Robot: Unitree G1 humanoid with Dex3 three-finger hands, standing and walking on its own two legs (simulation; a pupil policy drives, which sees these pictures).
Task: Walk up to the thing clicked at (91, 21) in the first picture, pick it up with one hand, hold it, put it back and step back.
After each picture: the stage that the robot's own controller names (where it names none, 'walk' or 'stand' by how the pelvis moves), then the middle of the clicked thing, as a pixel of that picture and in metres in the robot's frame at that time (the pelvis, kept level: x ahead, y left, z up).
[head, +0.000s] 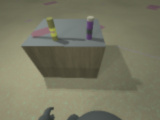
stand; (89, 29) +0.93 +0.08 +0.07
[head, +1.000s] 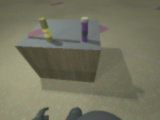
rise first; (84, 30) +0.84 +0.15 +0.10
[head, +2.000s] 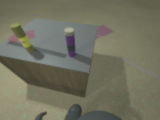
stand; (70, 44) +0.56 +0.24 +0.09
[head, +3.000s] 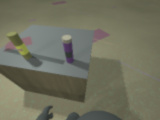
stand; (68, 50) +0.53 +0.22 +0.07
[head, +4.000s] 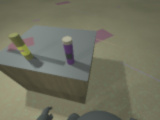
stand; (69, 52) +0.51 +0.22 +0.07
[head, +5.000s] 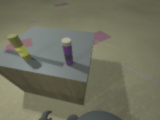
stand; (68, 53) +0.51 +0.22 +0.07
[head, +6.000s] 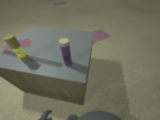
stand; (66, 53) +0.49 +0.23 +0.07
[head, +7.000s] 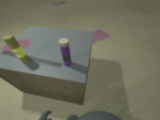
stand; (66, 53) +0.49 +0.24 +0.06
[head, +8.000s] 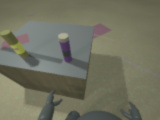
rise first; (66, 49) +0.51 +0.24 +0.07
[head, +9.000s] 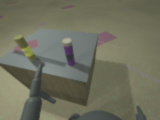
go down; (69, 53) +0.50 +0.25 +0.07
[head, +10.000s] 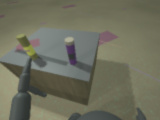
go down; (71, 52) +0.51 +0.23 +0.07
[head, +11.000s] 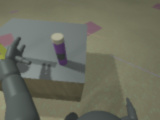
go down; (60, 51) +0.47 +0.22 +0.09
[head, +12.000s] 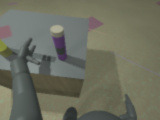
close in; (60, 45) +0.49 +0.22 +0.11
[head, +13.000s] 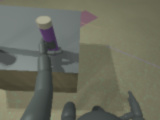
close; (50, 39) +0.51 +0.25 +0.13
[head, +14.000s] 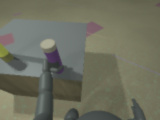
lift; (54, 59) +0.38 +0.24 +0.12
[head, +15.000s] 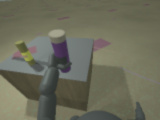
lift; (62, 54) +0.31 +0.19 +0.26
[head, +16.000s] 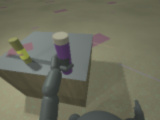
hold; (64, 56) +0.33 +0.18 +0.23
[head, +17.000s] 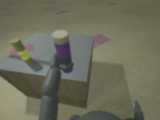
hold; (64, 55) +0.32 +0.18 +0.24
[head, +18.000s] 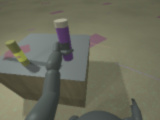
crouch; (65, 42) +0.43 +0.18 +0.25
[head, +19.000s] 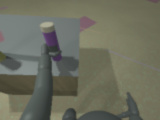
lower; (53, 44) +0.49 +0.23 +0.13
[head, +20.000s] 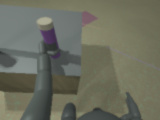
lower; (51, 41) +0.49 +0.24 +0.13
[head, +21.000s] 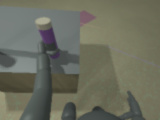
lower; (50, 41) +0.49 +0.24 +0.13
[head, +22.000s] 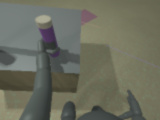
lower; (50, 40) +0.50 +0.24 +0.13
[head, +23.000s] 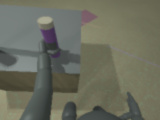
rest; (51, 40) +0.49 +0.24 +0.13
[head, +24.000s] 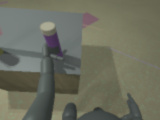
withdraw; (54, 44) +0.47 +0.23 +0.13
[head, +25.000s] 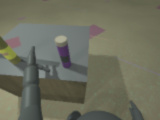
sink last; (64, 54) +0.45 +0.21 +0.11
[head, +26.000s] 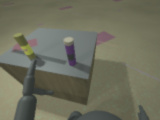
stand; (70, 53) +0.49 +0.23 +0.09
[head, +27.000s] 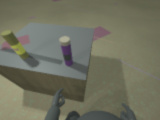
stand; (67, 53) +0.47 +0.23 +0.08
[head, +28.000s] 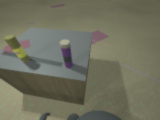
walk; (67, 55) +0.48 +0.22 +0.07
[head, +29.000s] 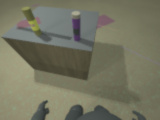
walk; (76, 28) +0.74 +0.19 +0.08
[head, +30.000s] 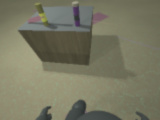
walk; (76, 15) +1.05 +0.28 +0.09
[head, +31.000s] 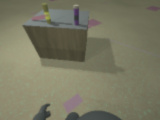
stand; (76, 15) +1.26 +0.29 +0.08
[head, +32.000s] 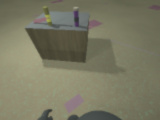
stand; (76, 17) +1.27 +0.29 +0.07
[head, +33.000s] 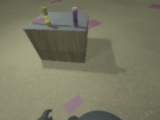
stand; (75, 17) +1.25 +0.31 +0.06
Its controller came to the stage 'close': yes
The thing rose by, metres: 0.21
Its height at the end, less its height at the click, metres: +0.00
